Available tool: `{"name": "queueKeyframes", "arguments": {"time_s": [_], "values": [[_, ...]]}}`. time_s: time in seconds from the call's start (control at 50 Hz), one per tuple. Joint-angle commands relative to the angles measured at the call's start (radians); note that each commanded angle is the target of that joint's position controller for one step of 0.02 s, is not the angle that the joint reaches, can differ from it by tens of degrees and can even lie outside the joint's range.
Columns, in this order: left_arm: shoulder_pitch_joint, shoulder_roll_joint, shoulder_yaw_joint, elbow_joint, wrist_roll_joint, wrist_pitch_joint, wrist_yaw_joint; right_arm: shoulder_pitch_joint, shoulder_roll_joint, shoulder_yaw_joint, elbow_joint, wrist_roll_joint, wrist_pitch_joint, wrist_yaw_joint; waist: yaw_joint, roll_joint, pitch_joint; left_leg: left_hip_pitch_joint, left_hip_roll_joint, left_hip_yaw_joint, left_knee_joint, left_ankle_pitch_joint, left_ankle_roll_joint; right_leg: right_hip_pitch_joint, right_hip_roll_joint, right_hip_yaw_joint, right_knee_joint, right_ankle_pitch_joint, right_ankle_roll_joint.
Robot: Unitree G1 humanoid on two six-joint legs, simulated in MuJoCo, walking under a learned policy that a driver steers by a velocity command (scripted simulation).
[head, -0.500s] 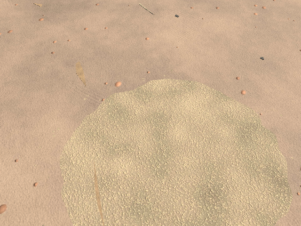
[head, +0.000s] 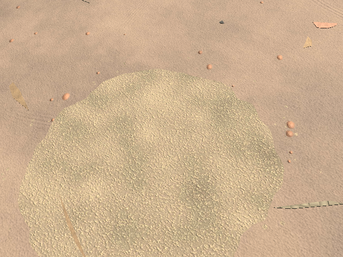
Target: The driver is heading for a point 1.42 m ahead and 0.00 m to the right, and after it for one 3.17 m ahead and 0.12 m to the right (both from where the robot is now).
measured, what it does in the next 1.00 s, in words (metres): steps on the spot: left foot, then right foot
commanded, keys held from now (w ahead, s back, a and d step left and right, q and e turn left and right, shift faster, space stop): e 0.34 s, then no key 0.02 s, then w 0.08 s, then no key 0.34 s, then q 0.22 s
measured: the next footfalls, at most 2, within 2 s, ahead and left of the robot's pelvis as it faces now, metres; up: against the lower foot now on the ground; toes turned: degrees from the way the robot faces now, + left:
left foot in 0.48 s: +0.15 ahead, +0.12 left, +0.00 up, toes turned -7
right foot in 0.76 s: +0.07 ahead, -0.13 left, +0.00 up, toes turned -13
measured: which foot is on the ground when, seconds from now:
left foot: up 0.00-0.46, down 0.48-1.00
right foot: down 0.00-0.48, up 0.50-0.74, down 0.76-1.00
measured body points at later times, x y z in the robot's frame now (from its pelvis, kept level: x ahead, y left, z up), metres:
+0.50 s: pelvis +0.05 +0.03 +0.00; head +0.07 +0.02 +0.45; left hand +0.27 +0.26 -0.09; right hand +0.15 -0.28 -0.08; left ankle +0.09 +0.15 -0.74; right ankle +0.00 -0.07 -0.73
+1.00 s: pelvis +0.09 +0.00 +0.00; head +0.11 -0.01 +0.44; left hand +0.30 +0.23 -0.10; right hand +0.16 -0.30 -0.11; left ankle +0.09 +0.14 -0.72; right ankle +0.03 -0.12 -0.73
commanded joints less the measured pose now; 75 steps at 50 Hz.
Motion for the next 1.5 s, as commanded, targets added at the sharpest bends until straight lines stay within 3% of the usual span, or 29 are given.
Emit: {"name": "queueKeyframes", "arguments": {"time_s": [0.02, 0.26, 0.36, 0.44, 0.46, 0.48, 0.5, 0.52, 0.54, 0.56, 0.6, 0.66, 0.74, 0.78, 0.82, 0.9, 0.96, 1.0, 1.04, 1.1, 1.16, 1.18, 1.2, 1.22, 1.24, 1.28, 1.3, 1.38, 1.5], "values": [[-0.035, 0.176, 0.044, -0.081, -0.009, -0.003, 0.027, 0.011, -0.075, -0.023, -0.061, 0.0, -0.014, 0.006, -0.026, -0.111, -0.15, -0.088, 0.007, -0.047, 0.046, 0.138, -0.019, 0.198, -0.241, 0.307, -0.197, 0.581, -0.148], [-0.011, 0.197, 0.058, -0.099, -0.01, 0.021, 0.05, -0.1, -0.051, -0.013, -0.074, 0.008, -0.052, 0.025, 0.022, -0.177, -0.11, -0.058, -0.025, -0.092, -0.367, 0.16, -0.035, 0.236, -0.197, 0.462, -0.191, 0.31, -0.136], [-0.023, 0.197, 0.058, -0.106, -0.009, 0.029, 0.043, -0.09, -0.058, -0.013, -0.066, 0.013, -0.074, 0.042, 0.023, -0.192, -0.133, 0.057, -0.048, -0.085, -0.485, 0.104, -0.012, 0.226, -0.188, 0.519, -0.136, 0.454, -0.147], [-0.049, 0.143, 0.032, -0.105, -0.017, 0.025, 0.034, -0.017, -0.041, -0.008, -0.038, 0.019, -0.089, 0.068, -0.024, -0.182, -0.138, 0.339, -0.048, -0.019, -0.761, 0.237, 0.038, 0.089, -0.121, 0.51, -0.155, 0.074, -0.117], [-0.04, 0.105, 0.016, -0.101, -0.007, 0.017, 0.034, -0.008, -0.041, -0.007, -0.038, 0.005, -0.092, 0.065, -0.038, -0.153, -0.114, 0.44, -0.009, -0.049, -0.858, 0.317, 0.059, 0.029, -0.082, 0.481, -0.122, 0.032, -0.071], [0.022, 0.049, -0.001, -0.087, 0.017, 0.007, 0.03, 0.02, -0.092, -0.008, -0.051, -0.021, -0.097, 0.06, -0.017, 0.012, -0.147, 0.567, 0.17, -0.242, -0.895, 0.467, 0.125, -0.053, 0.006, 0.372, 0.061, -0.152, 0.002], [0.041, 0.077, 0.011, -0.115, -0.001, -0.001, 0.039, 0.036, -0.138, -0.014, -0.032, -0.05, -0.098, 0.061, 0.029, 0.174, -0.107, 0.532, 0.316, -0.452, -0.904, 0.59, 0.29, -0.169, 0.1, 0.257, 0.183, -0.345, 0.062], [0.018, 0.146, 0.031, -0.115, 0.003, -0.005, 0.046, 0.024, -0.092, -0.005, -0.025, -0.031, -0.106, 0.065, 0.015, 0.163, -0.079, 0.47, 0.37, -0.526, -0.916, 0.539, 0.374, -0.194, 0.033, 0.233, 0.286, -0.363, 0.113], [-0.002, 0.183, 0.046, -0.101, 0.002, -0.002, 0.049, 0.004, -0.061, 0.006, -0.026, -0.014, -0.107, 0.064, 0.003, 0.124, -0.059, 0.457, 0.326, -0.458, -0.908, 0.506, 0.355, -0.195, 0.006, 0.218, 0.346, -0.305, 0.143], [-0.002, 0.17, 0.05, -0.085, 0.006, 0.006, 0.049, 0.001, -0.063, 0.007, -0.021, -0.006, -0.102, 0.062, 0.004, 0.107, -0.072, 0.466, 0.275, -0.387, -0.9, 0.478, 0.315, -0.195, 0.002, 0.198, 0.362, -0.269, 0.163], [0.01, 0.121, 0.041, -0.07, 0.004, 0.018, 0.04, -0.015, -0.067, 0.011, -0.012, 0.005, -0.09, 0.057, 0.011, 0.108, -0.068, 0.45, 0.22, -0.282, -0.886, 0.558, 0.27, -0.158, -0.029, 0.157, 0.32, -0.199, 0.188], [-0.025, 0.034, 0.012, -0.061, -0.001, 0.011, 0.027, -0.007, -0.071, 0.012, 0.002, -0.002, -0.074, 0.056, -0.008, 0.128, -0.099, 0.415, 0.149, -0.15, -0.847, 0.766, 0.251, 0.008, -0.033, 0.056, 0.108, -0.129, 0.188], [-0.008, 0.066, 0.019, -0.042, 0.007, 0.008, 0.025, 0.039, -0.062, 0.022, 0.026, 0.019, -0.069, 0.06, -0.001, 0.097, -0.133, 0.419, 0.13, -0.137, -0.811, 0.696, 0.196, 0.211, -0.036, 0.045, -0.216, 0.227, 0.135], [-0.016, 0.155, 0.039, -0.047, 0.014, 0.012, 0.032, 0.104, -0.052, 0.029, 0.035, -0.008, -0.087, 0.075, -0.055, -0.064, -0.155, 0.351, 0.049, -0.064, -0.806, 0.438, 0.109, 0.3, -0.108, 0.12, -0.099, 0.424, 0.068], [-0.018, 0.089, 0.031, -0.045, 0.018, 0.01, 0.024, 0.043, -0.049, 0.038, 0.039, 0.0, -0.085, 0.083, -0.001, -0.063, -0.108, 0.323, 0.02, -0.036, -0.778, 0.355, 0.076, 0.268, -0.091, 0.106, -0.095, 0.31, 0.045], [0.011, 0.123, 0.047, -0.045, 0.012, 0.0, 0.04, 0.012, -0.079, 0.027, 0.007, 0.025, -0.063, 0.076, 0.012, -0.105, -0.078, 0.257, 0.0, -0.059, -0.678, 0.437, 0.087, 0.265, -0.106, 0.095, -0.078, 0.383, 0.039], [0.049, 0.148, 0.06, -0.055, 0.008, 0.008, 0.055, 0.016, -0.078, 0.022, -0.013, 0.035, -0.049, 0.066, 0.019, -0.164, -0.091, 0.188, -0.025, -0.042, -0.528, 0.322, 0.065, 0.265, -0.228, 0.191, -0.115, 0.473, -0.053], [0.027, 0.144, 0.058, -0.065, 0.005, 0.008, 0.063, 0.026, -0.069, 0.016, -0.024, 0.031, -0.032, 0.066, 0.008, -0.24, -0.077, 0.117, -0.034, 0.004, -0.378, -0.057, 0.048, 0.254, -0.356, 0.277, -0.159, 0.584, -0.145], [0.013, 0.159, 0.061, -0.07, 0.009, 0.0, 0.061, 0.008, -0.067, 0.01, -0.045, 0.036, -0.015, 0.071, 0.013, -0.195, -0.054, 0.038, 0.016, 0.0, -0.246, -0.212, 0.039, 0.247, -0.42, 0.292, -0.179, 0.639, -0.182], [-0.076, 0.178, 0.069, -0.076, -0.003, 0.003, 0.059, 0.039, -0.056, 0.012, -0.043, 0.039, -0.001, 0.079, -0.012, -0.194, -0.081, 0.159, 0.028, 0.052, -0.375, -0.03, 0.039, 0.181, -0.354, 0.139, -0.153, 0.621, -0.114], [-0.097, 0.156, 0.063, -0.073, -0.027, 0.01, 0.062, 0.12, -0.071, -0.005, -0.029, 0.036, 0.003, 0.094, -0.058, -0.169, -0.118, 0.348, -0.029, 0.12, -0.629, 0.205, 0.083, 0.112, -0.296, 0.02, -0.034, 0.431, -0.037], [-0.039, 0.12, 0.055, -0.056, -0.022, 0.004, 0.056, 0.145, -0.101, -0.018, -0.028, 0.023, 0.0, 0.086, -0.056, -0.045, -0.116, 0.448, -0.026, 0.036, -0.746, 0.37, 0.119, 0.025, -0.225, -0.06, 0.128, 0.231, 0.027], [-0.028, 0.05, 0.032, -0.094, 0.037, 0.003, 0.052, 0.156, -0.247, -0.047, -0.065, 0.016, -0.011, 0.068, -0.024, 0.29, -0.1, 0.588, 0.259, -0.419, -0.821, 0.793, 0.247, -0.285, -0.083, -0.123, 0.476, -0.332, 0.142], [-0.096, 0.08, 0.034, -0.119, 0.02, -0.004, 0.055, 0.177, -0.249, -0.031, -0.088, -0.027, -0.035, 0.085, -0.077, 0.243, -0.203, 0.53, 0.381, -0.611, -0.884, 0.806, 0.423, -0.314, -0.02, 0.067, 0.625, -0.443, 0.14], [-0.107, 0.119, 0.044, -0.11, -0.002, -0.001, 0.059, 0.13, -0.223, -0.024, -0.092, -0.031, -0.056, 0.094, -0.062, 0.135, -0.14, 0.507, 0.353, -0.531, -0.883, 0.748, 0.428, -0.344, -0.04, 0.091, 0.698, -0.383, 0.136], [-0.087, 0.142, 0.056, -0.072, 0.008, 0.001, 0.07, 0.064, -0.183, -0.013, -0.083, 0.012, -0.057, 0.079, -0.027, 0.024, -0.097, 0.489, 0.258, -0.395, -0.852, 0.669, 0.335, -0.355, -0.075, 0.095, 0.662, -0.216, 0.133], [-0.076, 0.145, 0.059, -0.066, 0.01, 0.002, 0.07, 0.046, -0.176, -0.008, -0.081, 0.025, -0.049, 0.069, -0.012, 0.031, -0.103, 0.47, 0.225, -0.353, -0.851, 0.693, 0.31, -0.317, -0.081, 0.099, 0.625, -0.158, 0.14], [-0.068, 0.103, 0.047, -0.045, 0.001, -0.001, 0.053, 0.069, -0.161, 0.0, -0.076, 0.022, -0.031, 0.043, -0.018, 0.048, -0.144, 0.515, 0.177, -0.305, -0.858, 0.735, 0.299, -0.271, -0.045, 0.086, 0.543, -0.058, 0.171], [-0.121, 0.1, 0.047, -0.048, 0.0, -0.011, 0.048, 0.068, -0.177, -0.006, -0.072, 0.022, -0.01, 0.025, -0.035, 0.083, -0.103, 0.483, 0.149, -0.378, -0.885, 0.481, 0.292, -0.241, -0.031, 0.111, 0.326, -0.029, 0.189]]}}
Keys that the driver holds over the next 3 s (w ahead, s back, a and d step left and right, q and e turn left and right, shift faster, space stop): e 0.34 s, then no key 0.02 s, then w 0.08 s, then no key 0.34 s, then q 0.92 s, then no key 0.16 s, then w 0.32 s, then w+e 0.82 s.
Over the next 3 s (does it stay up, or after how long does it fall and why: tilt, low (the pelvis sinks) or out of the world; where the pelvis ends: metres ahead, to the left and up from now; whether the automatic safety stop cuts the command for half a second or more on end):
stays up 0.56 0.07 0.01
